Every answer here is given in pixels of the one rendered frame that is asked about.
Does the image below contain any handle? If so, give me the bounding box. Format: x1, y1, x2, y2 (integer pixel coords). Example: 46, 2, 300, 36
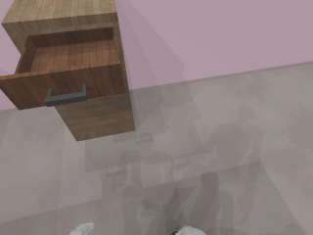
44, 84, 88, 108

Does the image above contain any robot left hand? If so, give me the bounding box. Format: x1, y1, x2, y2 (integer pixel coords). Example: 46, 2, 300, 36
69, 222, 95, 235

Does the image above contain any cabinet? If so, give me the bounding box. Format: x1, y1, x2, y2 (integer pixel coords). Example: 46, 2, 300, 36
1, 0, 135, 142

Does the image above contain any drawer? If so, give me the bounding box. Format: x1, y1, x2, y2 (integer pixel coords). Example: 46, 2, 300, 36
0, 26, 126, 111

